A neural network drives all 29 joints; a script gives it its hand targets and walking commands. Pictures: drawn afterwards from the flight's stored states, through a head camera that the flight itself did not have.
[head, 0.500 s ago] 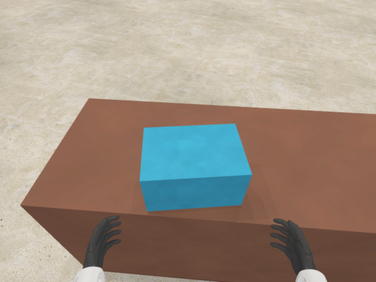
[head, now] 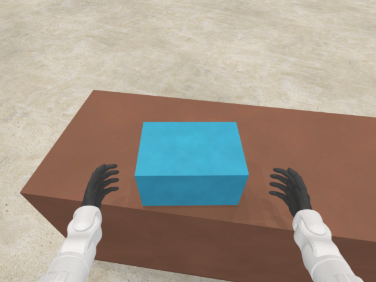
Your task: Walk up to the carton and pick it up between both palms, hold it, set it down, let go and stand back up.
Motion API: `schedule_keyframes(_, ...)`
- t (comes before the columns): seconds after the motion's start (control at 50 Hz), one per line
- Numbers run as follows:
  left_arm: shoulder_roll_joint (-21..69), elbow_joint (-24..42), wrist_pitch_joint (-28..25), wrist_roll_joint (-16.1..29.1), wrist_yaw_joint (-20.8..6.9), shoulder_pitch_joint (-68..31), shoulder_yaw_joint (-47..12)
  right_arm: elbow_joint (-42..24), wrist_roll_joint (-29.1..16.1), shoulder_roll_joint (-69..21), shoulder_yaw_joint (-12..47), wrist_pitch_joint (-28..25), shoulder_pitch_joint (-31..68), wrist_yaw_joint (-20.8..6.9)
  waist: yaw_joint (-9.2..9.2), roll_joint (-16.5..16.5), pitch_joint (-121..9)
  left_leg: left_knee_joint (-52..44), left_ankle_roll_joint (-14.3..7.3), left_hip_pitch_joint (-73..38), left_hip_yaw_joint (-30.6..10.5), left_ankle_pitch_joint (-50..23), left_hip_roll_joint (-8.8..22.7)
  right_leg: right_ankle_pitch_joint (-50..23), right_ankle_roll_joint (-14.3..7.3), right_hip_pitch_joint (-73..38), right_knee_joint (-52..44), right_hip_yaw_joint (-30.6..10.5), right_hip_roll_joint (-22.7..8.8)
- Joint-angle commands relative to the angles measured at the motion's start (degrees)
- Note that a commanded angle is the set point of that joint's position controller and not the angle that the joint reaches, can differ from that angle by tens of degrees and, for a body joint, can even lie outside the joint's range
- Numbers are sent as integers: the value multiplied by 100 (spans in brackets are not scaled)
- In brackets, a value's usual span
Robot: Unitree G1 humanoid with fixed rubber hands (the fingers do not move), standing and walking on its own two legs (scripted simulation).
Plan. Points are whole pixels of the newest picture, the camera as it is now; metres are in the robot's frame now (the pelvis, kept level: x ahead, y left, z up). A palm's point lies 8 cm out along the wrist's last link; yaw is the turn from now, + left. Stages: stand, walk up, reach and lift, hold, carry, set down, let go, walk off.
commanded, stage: reach and lift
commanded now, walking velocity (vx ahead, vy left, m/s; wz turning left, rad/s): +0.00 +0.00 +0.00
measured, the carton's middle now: (190, 163) +0.44 +0.01 -0.05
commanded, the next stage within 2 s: none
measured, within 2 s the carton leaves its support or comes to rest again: neither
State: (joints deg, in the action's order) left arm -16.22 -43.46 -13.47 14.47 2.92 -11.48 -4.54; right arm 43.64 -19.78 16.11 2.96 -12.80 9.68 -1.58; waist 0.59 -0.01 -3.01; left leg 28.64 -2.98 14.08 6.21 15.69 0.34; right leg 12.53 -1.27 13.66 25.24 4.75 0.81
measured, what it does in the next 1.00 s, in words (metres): stands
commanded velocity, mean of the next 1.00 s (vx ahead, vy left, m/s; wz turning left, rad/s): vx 0.00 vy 0.00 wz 0.00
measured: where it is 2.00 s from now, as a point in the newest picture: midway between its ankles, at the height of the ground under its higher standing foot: outside the picture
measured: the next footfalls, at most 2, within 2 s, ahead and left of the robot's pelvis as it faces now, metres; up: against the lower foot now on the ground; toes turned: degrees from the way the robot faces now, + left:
none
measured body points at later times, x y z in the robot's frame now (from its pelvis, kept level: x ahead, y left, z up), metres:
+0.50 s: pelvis +0.00 -0.03 +0.00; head +0.02 -0.02 +0.45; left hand +0.38 +0.23 +0.06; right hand +0.39 -0.23 +0.06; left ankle +0.00 +0.08 -0.74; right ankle +0.01 -0.11 -0.74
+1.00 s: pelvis +0.00 -0.02 -0.01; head +0.05 -0.01 +0.44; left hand +0.46 +0.22 +0.11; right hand +0.44 -0.24 +0.10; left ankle +0.00 +0.08 -0.74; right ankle +0.01 -0.11 -0.74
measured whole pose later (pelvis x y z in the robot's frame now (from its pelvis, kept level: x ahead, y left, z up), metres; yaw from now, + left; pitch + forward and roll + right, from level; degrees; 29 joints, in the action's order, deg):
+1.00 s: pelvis +0.00 -0.02 -0.01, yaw +1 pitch +16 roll -1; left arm -23.8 -70.3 -3.5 19.5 -1.8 -55.6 -6.2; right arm 62.2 -26.1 21.1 7.1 -2.6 49.3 3.2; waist -1.7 0.2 -11.0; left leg 30.4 -1.7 33.2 4.3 13.4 1.3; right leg 10.5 -2.7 31.8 26.2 6.6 1.6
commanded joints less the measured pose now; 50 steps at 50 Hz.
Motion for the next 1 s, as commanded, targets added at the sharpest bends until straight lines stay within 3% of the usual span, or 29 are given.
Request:
schedule_keyframes(0.0, -963, 867, -192, 34, -185, -2043, 490, -1070, 50, 748, -259, -236, 1879, 181, -34, 136, -1704, -409, 444, -544, -785, -1655, 57, -1495, 25, -509, -294, -687, -73)
schedule_keyframes(0.06, -1149, 827, -163, 200, -314, -2473, 555, -1385, 69, 702, -237, -191, 2293, 308, -12, 99, -1926, -373, 400, -463, -743, -1653, 27, -1565, 81, -581, -294, -697, -107)
schedule_keyframes(0.14, -1299, 421, 28, 351, -421, -3088, 544, -1206, 140, 693, -278, 37, 2794, 407, -79, 67, -2077, -386, 359, -424, -731, -1507, 2, -1429, 115, -449, -339, -657, -134)
schedule_keyframes(0.18, -1311, 328, 117, 290, -476, -3047, 582, -1176, 130, 659, -215, 99, 2769, 474, -60, 34, -2277, -295, 372, -533, -722, -1905, -15, -1774, 152, -544, -308, -625, -110)
schedule_keyframes(0.26, -1515, 157, 228, 308, -565, -3713, 720, -1203, 39, 688, -150, 186, 3429, 585, 13, -106, -2565, -243, 338, -403, -669, -2014, -50, -2089, 225, -791, -246, -625, -94)
schedule_keyframes(0.3, -1477, -35, 328, 230, -575, -3858, 709, -860, 35, 700, -160, 298, 3489, 588, -49, 53, -2623, -259, 366, -512, -689, -2062, -35, -1991, 203, -618, -271, -605, -78)
schedule_keyframes(0.36, -1551, -160, 431, 252, -626, -4324, 719, -672, -48, 779, -110, 410, 3903, 638, -143, 11, -2626, -266, 364, -474, -680, -2048, -51, -1997, 217, -602, -314, -599, -85)
schedule_keyframes(0.42, -1655, -337, 435, 253, -634, -4583, 744, -593, -104, 777, -80, 468, 4231, 689, -109, -42, -2811, -208, 321, -283, -670, -2092, -60, -2214, 257, -733, -225, -605, -96)
schedule_keyframes(0.44, -1627, -398, 456, 214, -634, -4646, 704, -461, -164, 776, -43, 488, 4273, 702, -97, 93, -2833, -154, 340, -322, -681, -2219, -52, -2340, 258, -686, -187, -631, -104)
schedule_keyframes(0.46, -1591, -496, 494, 216, -640, -4790, 628, -289, -173, 840, -61, 501, 4370, 709, -201, 192, -2812, -147, 383, -386, -706, -2194, -37, -2240, 231, -548, -220, -571, -93)
schedule_keyframes(0.5, -1655, -513, 567, 176, -644, -5043, 630, -171, -238, 879, -48, 551, 4608, 720, -180, 300, -2827, -104, 385, -380, -678, -2191, -63, -2191, 229, -445, -241, -573, -100)
schedule_keyframes(0.58, -1787, -622, 544, 254, -618, -5419, 662, -175, -284, 929, 7, 584, 5033, 733, -130, 146, -3377, -53, 339, -154, -661, -2252, -73, -2519, 274, -596, -70, -563, -106)
schedule_keyframes(0.6, -1870, -649, 549, 252, -605, -5636, 617, -97, -285, 1018, -12, 615, 5189, 736, -203, 183, -3422, -83, 340, -103, -656, -2165, -81, -2506, 289, -618, -72, -549, -96)
schedule_keyframes(0.64, -1884, -912, 551, 342, -583, -5898, 551, -42, -367, 1076, 3, 640, 5547, 716, -151, 172, -3525, -60, 310, 18, -673, -1998, -69, -2319, 277, -433, -17, -542, -98)
schedule_keyframes(0.76, -1889, -1201, 647, 430, -525, -6643, 224, 415, -489, 1436, -25, 661, 6192, 606, -279, 498, -4052, 195, 459, -379, -745, -2474, 3, -2281, 178, 275, 6, -323, 16)
schedule_keyframes(0.86, -1868, -1331, 703, 539, -439, -7034, 97, 455, -525, 1594, -1, 682, 6650, 531, -280, 314, -4557, 328, 448, -422, -763, -2722, 28, -2566, 200, 436, 116, -240, 81)
schedule_keyframes(0.92, -1852, -1758, 778, 529, -462, -7035, 34, 868, -639, 1608, 168, 752, 6687, 482, -243, 171, -4380, 287, 429, -337, -772, -2714, 34, -2580, 214, 479, 86, -249, 59)
schedule_keyframes(0.98, -1839, -1946, 667, 493, -444, -7218, -7, 1105, -697, 1612, 240, 696, 6817, 440, -215, 285, -4445, 268, 429, -196, -738, -2565, 33, -2418, 234, 609, 84, -237, 54)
